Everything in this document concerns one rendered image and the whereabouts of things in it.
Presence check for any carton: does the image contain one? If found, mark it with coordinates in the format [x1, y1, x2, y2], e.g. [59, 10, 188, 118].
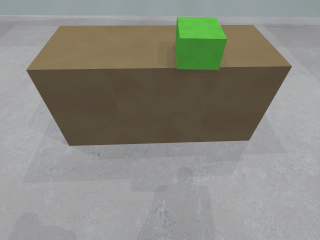
[175, 16, 227, 70]

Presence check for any pedestal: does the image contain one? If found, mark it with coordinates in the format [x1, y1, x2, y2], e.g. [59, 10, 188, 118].
[26, 25, 292, 146]

